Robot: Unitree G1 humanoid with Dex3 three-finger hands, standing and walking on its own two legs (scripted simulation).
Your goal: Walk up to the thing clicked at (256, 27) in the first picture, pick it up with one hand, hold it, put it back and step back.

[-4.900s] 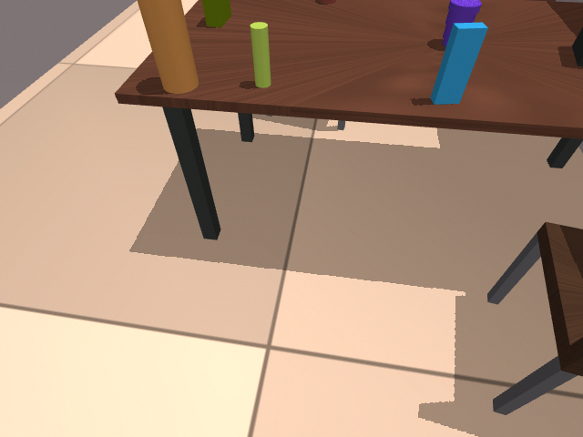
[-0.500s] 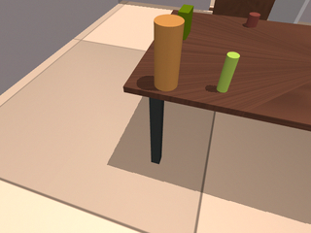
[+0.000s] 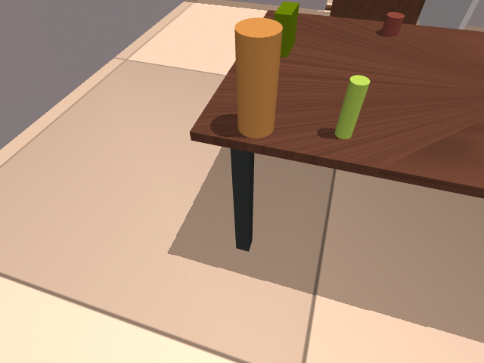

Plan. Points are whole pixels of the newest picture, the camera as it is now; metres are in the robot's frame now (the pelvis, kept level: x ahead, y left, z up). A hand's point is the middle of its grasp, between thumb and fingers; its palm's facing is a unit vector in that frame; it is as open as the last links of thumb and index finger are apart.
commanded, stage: stand
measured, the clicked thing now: (350, 109) +0.69 -0.25 +0.03
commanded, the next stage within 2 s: none
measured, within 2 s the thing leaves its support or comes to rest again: neither
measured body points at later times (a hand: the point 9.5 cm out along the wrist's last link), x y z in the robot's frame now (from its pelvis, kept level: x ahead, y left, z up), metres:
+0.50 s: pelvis -0.01 -0.01 +0.00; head +0.00 -0.01 +0.45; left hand +0.06 +0.30 -0.13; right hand +0.05 -0.31 -0.14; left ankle +0.01 +0.13 -0.75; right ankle -0.02 -0.13 -0.75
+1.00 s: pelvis +0.00 -0.01 +0.00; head +0.02 -0.01 +0.45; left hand +0.08 +0.29 -0.13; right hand +0.07 -0.31 -0.14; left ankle +0.01 +0.13 -0.75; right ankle -0.02 -0.13 -0.75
